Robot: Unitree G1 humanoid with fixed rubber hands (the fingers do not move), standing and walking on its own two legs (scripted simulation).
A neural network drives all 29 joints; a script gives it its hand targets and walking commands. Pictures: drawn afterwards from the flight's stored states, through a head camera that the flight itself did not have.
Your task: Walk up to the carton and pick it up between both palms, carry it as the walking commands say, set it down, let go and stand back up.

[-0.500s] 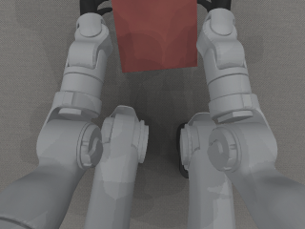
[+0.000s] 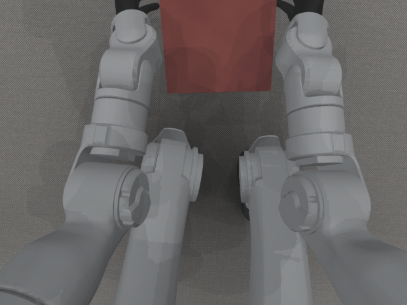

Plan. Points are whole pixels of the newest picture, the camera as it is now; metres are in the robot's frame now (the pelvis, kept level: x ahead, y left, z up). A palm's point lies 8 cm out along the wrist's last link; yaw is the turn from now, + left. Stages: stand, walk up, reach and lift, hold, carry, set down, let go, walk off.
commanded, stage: reach and lift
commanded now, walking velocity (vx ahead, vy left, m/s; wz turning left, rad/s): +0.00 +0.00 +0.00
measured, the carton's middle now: (217, 31) +0.53 +0.02 -0.21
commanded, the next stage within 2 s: none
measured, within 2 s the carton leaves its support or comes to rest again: neither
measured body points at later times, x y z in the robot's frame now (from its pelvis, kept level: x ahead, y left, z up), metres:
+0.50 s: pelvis +0.00 +0.00 +0.05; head +0.33 +0.01 +0.36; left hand +0.51 +0.15 -0.05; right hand +0.53 -0.10 -0.04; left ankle +0.17 +0.12 -0.38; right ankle +0.15 -0.13 -0.38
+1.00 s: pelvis -0.01 +0.00 +0.10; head +0.29 +0.02 +0.43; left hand +0.50 +0.15 +0.02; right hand +0.52 -0.10 +0.03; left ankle +0.17 +0.12 -0.38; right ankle +0.15 -0.13 -0.38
